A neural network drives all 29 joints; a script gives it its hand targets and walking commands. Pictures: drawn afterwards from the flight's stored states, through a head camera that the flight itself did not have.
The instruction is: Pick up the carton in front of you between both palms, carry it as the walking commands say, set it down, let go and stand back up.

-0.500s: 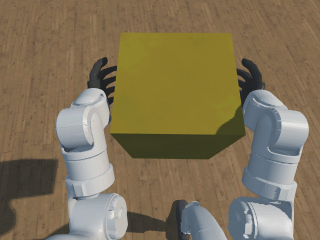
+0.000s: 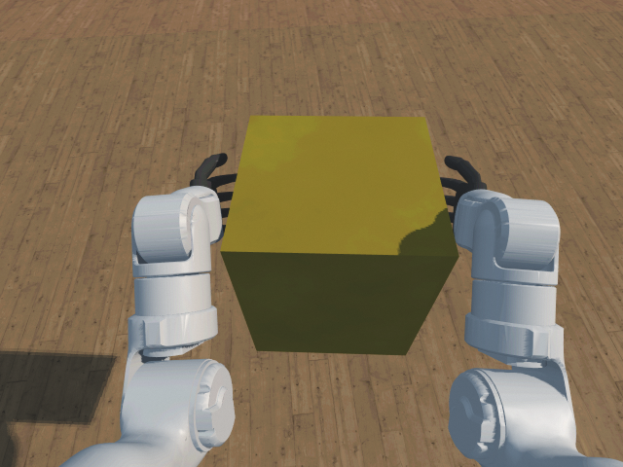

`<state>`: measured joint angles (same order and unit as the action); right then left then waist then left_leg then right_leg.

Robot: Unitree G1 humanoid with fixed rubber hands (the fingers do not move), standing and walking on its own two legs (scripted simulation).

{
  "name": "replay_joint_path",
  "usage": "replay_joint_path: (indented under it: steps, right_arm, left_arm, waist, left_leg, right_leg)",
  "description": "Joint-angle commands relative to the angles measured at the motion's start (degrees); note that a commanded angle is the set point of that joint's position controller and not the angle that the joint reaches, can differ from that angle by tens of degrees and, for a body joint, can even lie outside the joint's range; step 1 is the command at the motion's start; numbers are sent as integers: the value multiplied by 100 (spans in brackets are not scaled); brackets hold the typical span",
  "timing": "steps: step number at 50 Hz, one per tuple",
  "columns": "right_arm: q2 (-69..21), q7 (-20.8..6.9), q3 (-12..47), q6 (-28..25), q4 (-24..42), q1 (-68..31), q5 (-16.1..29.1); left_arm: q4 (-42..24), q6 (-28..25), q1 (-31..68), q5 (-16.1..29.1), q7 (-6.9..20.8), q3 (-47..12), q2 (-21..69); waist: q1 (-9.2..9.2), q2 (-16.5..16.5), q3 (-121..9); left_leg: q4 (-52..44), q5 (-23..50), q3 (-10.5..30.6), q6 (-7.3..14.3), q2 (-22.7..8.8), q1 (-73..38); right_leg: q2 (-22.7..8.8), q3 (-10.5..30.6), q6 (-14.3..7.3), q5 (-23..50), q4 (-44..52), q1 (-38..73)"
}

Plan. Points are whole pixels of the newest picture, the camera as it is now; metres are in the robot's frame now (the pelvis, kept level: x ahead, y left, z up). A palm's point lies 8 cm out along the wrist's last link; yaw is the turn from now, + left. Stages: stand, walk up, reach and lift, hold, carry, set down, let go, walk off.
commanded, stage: carry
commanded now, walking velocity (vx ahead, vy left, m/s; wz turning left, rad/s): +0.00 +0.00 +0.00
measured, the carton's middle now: (333, 244) +0.38 +0.01 +0.08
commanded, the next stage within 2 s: none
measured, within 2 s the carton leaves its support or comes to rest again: neither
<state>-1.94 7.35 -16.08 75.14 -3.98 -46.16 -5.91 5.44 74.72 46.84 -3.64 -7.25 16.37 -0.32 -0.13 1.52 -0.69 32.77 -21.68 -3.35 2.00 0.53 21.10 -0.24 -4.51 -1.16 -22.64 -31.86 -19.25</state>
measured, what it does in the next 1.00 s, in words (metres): stands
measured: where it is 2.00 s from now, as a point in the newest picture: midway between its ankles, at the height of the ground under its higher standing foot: (319, 442)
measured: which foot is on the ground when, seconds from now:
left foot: down 0.00-1.00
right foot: down 0.00-1.00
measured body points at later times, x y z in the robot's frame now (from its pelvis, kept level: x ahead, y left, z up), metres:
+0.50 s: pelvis +0.01 +0.01 +0.00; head +0.00 +0.01 +0.45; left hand +0.37 +0.16 +0.12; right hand +0.37 -0.15 +0.12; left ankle +0.01 +0.11 -0.73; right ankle -0.01 -0.09 -0.73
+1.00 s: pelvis -0.01 +0.01 +0.00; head -0.03 +0.01 +0.45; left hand +0.35 +0.16 +0.13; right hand +0.34 -0.14 +0.12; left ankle +0.01 +0.11 -0.73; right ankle -0.01 -0.09 -0.73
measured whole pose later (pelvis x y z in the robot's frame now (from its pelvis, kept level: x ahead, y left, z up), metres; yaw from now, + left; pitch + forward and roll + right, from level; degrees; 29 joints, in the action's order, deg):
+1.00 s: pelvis -0.01 +0.01 +0.00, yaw +0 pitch +0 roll +0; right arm 0.0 6.9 -11.3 70.4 -13.0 -37.6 -3.5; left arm 13.5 70.2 38.1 -3.6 -6.9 11.2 -0.2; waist 0.2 0.1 -4.4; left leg 31.3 -21.0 -3.6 2.6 0.8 16.4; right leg -0.4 -4.3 -0.4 -21.1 -29.3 -14.1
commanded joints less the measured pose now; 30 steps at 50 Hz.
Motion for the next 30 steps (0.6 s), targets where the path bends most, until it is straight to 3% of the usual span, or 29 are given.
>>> replay_joint_path:
  steps: [1, 3, 5, 9, 13, 19, 30]
  right_arm:
    - [-6030, -1505, 3572, -167, -392, -3630, 2390]
    - [-6226, -1550, 3542, -308, -426, -3683, 2456]
    - [-6369, -1556, 3589, -444, -318, -3838, 2556]
    - [-6462, -1483, 3812, -629, 70, -4008, 2761]
    - [-6350, -1400, 3950, -658, 291, -3786, 2830]
    - [-6203, -1415, 3887, -647, 72, -3361, 2720]
    - [-6146, -1414, 3676, -683, -168, -3357, 2604]
  left_arm:
    - [337, -66, 3732, 2306, 1546, -3614, 6375]
    - [505, -224, 3631, 2280, 1569, -3524, 6574]
    - [444, -375, 3672, 2302, 1566, -3515, 6699]
    - [35, -572, 3727, 2382, 1473, -3667, 6698]
    - [-250, -602, 3490, 2411, 1368, -3803, 6518]
    - [-117, -581, 3161, 2345, 1384, -3817, 6355]
    - [101, -634, 3275, 2378, 1432, -3732, 6386]
  waist:
    - [-24, -498, -3180]
    - [-1, -291, -3104]
    - [19, -204, -2995]
    - [29, -173, -2878]
    - [36, -150, -2939]
    - [45, -132, -2813]
    - [29, -159, -2409]
  left_leg:
    - [171, 4284, 606, 239, -933, -1507]
    - [173, 3492, 510, 174, -788, -1359]
    - [124, 3153, 521, 188, -765, -1331]
    - [17, 2926, 596, 222, -794, -1340]
    - [4, 2716, 602, 221, -764, -1394]
    - [-21, 2584, 591, 207, -736, -1397]
    - [-319, 1893, 624, 204, -725, -1259]
  right_leg:
    - [-574, 423, -64, 2737, -103, 1354]
    - [-683, 492, -104, 3261, -121, 1506]
    - [-714, 515, -105, 3144, -79, 1475]
    - [-681, 523, -95, 2629, 26, 1458]
    - [-708, 562, -116, 2605, 66, 1553]
    - [-728, 584, -119, 2636, 127, 1480]
    - [-721, 616, -111, 1881, 418, 1239]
